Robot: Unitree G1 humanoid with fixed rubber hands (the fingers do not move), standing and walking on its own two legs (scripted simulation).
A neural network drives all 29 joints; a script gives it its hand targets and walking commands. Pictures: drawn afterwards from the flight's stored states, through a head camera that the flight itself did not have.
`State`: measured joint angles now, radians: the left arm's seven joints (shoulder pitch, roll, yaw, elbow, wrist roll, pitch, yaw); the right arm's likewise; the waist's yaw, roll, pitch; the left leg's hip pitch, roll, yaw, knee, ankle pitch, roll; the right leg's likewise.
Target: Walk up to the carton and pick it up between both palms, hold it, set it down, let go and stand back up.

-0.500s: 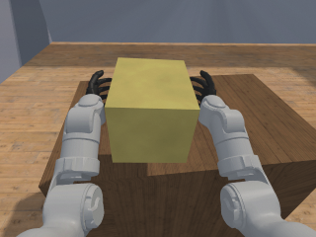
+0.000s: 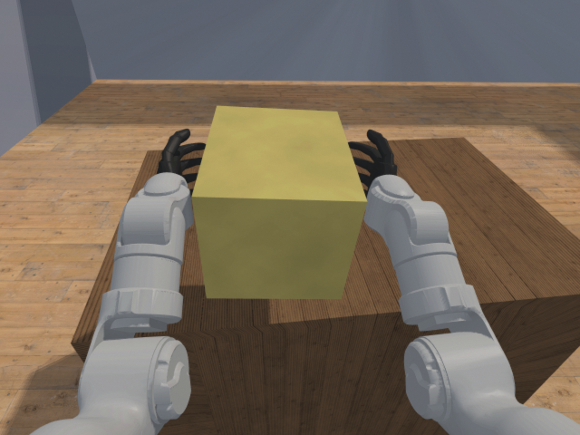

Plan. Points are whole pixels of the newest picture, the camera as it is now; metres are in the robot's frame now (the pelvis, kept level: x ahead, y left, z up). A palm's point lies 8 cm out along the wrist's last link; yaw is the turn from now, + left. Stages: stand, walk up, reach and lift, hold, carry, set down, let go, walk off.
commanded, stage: hold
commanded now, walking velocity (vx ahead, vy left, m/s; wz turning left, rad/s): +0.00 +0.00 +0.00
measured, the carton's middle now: (276, 198) +0.40 +0.03 +0.18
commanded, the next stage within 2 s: set down in 0.14 s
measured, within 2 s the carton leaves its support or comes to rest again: neither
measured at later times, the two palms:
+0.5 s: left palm (174, 181) +0.39 +0.16 +0.22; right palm (374, 181) +0.40 -0.11 +0.21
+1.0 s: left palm (185, 196) +0.41 +0.16 +0.18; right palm (369, 197) +0.42 -0.11 +0.17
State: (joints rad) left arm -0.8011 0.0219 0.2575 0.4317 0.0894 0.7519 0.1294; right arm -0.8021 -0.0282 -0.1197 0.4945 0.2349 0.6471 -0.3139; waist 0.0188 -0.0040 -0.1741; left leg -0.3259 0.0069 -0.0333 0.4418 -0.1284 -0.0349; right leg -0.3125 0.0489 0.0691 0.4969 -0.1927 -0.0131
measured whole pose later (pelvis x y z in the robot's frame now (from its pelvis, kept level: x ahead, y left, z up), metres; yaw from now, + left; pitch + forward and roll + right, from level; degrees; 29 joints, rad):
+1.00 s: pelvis +0.01 +0.00 +0.00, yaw +0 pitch +1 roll +0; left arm -0.81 -0.01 0.29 0.59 0.15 0.47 0.16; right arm -0.85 -0.03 -0.13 0.79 0.17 0.25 -0.19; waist 0.02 0.00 -0.08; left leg -0.31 0.01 -0.03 0.44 -0.14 -0.03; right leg -0.30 0.05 0.07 0.49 -0.21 -0.02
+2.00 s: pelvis +0.04 +0.00 +0.00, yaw +0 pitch +3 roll +1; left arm -0.78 -0.06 0.29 0.72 0.18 0.33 0.24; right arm -0.89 -0.09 -0.13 1.05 0.13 0.08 -0.09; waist 0.02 0.00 -0.09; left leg -0.31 0.01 -0.03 0.44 -0.18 -0.03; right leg -0.30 0.05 0.07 0.49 -0.24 -0.03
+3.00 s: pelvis +0.05 -0.01 +0.00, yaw +0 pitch +6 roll +1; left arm -0.73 -0.10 0.33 0.77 0.21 0.20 0.25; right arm -0.89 -0.09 -0.15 1.11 0.04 0.01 -0.05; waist 0.04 0.00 -0.08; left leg -0.36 0.01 -0.03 0.44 -0.18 -0.03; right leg -0.35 0.06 0.07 0.49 -0.25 -0.03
